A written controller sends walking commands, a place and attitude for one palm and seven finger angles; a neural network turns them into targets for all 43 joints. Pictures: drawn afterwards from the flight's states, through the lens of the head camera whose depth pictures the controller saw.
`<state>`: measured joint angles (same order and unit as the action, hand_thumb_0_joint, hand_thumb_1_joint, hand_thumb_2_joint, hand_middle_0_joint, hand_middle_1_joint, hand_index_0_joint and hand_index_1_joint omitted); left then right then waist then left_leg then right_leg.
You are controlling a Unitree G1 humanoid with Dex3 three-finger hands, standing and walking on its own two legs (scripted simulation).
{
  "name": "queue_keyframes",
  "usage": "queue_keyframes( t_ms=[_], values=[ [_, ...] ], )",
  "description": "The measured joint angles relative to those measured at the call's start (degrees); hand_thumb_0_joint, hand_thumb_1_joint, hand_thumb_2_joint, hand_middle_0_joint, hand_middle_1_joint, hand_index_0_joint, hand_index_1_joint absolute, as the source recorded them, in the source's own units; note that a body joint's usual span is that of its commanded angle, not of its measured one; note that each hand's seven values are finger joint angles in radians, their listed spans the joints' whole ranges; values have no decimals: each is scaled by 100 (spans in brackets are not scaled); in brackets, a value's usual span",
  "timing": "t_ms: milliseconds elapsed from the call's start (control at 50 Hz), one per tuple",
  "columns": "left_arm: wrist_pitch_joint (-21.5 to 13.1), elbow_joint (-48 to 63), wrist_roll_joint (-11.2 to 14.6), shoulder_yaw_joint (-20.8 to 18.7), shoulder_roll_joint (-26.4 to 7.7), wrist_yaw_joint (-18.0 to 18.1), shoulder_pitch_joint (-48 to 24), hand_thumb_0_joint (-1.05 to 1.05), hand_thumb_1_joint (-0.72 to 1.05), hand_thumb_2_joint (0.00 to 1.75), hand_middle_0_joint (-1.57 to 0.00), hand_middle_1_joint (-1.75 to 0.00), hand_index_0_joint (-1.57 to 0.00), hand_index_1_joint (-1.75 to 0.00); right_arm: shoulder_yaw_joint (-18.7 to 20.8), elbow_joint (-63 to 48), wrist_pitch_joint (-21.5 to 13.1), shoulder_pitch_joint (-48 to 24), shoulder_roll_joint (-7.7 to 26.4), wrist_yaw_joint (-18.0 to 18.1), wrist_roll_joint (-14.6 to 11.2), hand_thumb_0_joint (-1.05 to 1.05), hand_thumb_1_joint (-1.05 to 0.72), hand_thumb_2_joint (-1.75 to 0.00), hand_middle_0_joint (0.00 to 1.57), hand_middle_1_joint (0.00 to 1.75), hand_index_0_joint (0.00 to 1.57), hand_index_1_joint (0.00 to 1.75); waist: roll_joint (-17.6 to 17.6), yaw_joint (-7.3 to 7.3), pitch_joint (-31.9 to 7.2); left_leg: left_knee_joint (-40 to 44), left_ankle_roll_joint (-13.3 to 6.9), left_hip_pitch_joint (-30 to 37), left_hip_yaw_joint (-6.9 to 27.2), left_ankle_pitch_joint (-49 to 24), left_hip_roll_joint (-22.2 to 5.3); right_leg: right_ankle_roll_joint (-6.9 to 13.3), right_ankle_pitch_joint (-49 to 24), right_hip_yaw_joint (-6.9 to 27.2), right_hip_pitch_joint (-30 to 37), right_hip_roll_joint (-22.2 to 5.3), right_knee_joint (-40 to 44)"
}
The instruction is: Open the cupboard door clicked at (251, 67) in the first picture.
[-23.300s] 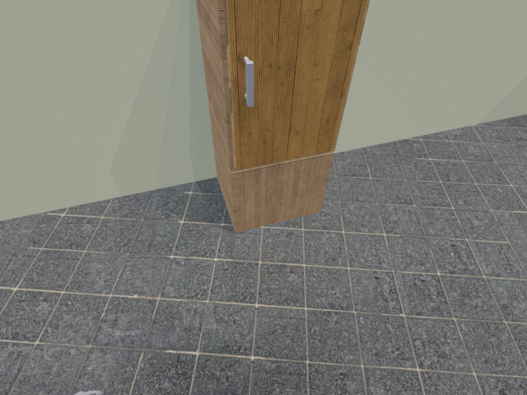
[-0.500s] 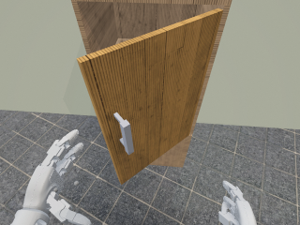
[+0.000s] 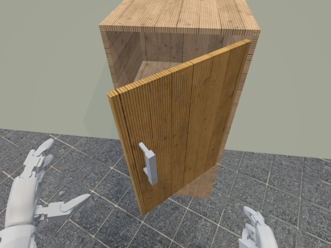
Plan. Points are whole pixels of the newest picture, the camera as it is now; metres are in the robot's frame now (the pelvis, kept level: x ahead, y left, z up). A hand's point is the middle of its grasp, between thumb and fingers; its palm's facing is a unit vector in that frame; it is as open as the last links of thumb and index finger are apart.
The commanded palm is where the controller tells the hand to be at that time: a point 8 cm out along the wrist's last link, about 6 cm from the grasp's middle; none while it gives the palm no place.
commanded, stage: draw the hand back to the body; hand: left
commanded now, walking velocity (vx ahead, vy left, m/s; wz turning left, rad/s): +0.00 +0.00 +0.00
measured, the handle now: (148, 164) +0.32 +0.09 +0.02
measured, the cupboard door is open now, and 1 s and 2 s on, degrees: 43 43 43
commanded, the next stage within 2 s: step back with the hand held close in 0.70 s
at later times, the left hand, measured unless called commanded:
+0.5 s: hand (44, 174) +0.19 +0.25 +0.16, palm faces +0.45 -0.80 -0.40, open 7.7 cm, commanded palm +0.15 +0.28 +0.17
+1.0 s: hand (44, 177) +0.19 +0.24 +0.16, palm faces +0.39 -0.79 -0.48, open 7.4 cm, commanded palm +0.13 +0.28 +0.18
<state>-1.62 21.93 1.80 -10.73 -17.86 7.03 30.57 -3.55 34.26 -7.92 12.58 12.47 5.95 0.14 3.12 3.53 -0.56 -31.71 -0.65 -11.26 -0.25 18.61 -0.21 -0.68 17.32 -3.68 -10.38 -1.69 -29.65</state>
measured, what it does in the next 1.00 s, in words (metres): stands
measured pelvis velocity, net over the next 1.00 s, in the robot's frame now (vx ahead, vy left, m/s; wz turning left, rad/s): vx -0.02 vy -0.02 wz -0.02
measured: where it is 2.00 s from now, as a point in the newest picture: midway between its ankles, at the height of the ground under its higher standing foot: outside the picture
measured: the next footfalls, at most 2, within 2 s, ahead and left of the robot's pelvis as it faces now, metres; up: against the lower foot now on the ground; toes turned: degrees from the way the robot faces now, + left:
right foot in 1.98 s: -0.23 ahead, -0.12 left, +0.00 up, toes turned -3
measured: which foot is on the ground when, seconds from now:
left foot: down 0.00-1.00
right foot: down 0.00-1.00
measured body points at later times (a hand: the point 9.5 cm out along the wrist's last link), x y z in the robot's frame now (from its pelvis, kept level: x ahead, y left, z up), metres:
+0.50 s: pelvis +0.00 -0.01 +0.01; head -0.02 -0.04 +0.46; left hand +0.16 +0.29 +0.18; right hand +0.20 -0.23 -0.07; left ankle -0.02 +0.11 -0.73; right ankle -0.01 -0.13 -0.73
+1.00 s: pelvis -0.02 -0.02 +0.01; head -0.01 -0.03 +0.46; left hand +0.16 +0.28 +0.19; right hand +0.17 -0.25 -0.07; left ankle -0.02 +0.11 -0.73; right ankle -0.01 -0.13 -0.73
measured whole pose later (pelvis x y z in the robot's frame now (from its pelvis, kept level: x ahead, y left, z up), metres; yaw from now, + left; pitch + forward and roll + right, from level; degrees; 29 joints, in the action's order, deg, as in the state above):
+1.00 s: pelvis -0.02 -0.02 +0.01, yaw -1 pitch -1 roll -1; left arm -7.8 23.1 2.3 -21.5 -21.0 6.0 28.8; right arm -0.2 34.8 -3.1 8.9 13.6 4.5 0.4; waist 3.6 1.4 1.6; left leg -24.7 0.7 -9.7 -0.5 13.5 -2.2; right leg 0.7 11.1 -3.5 -8.4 0.6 -21.0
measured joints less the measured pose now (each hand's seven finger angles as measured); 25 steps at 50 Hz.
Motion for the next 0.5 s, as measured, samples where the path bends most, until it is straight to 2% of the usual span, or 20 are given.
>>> queue_keyframes(
  t_ms=[160,380,500],
  values=[
    [-72,74,5,-315,-75,-35,-138,0,32,65,-18,-30,-19,-30,86,131,58,-134,3,-93,41,1,-91,-90,20,30,20,30,-2,44,75,529,20,495,-56,-189,-14,11,-183,48,449,29,481],
    [-175,67,83,-848,-202,-51,-423,1,70,81,-20,-30,-21,-30,203,221,182,-228,38,-148,44,1,-91,-90,20,30,20,30,44,92,143,808,79,762,-67,-311,-80,67,-303,54,701,104,749],
    [-195,-34,97,-811,-96,-78,-440,1,82,87,-20,-30,-21,-30,250,259,238,-225,51,-167,36,1,-91,-90,20,30,20,30,72,86,186,877,107,792,-66,-372,-112,99,-357,53,722,138,805]
  ],
)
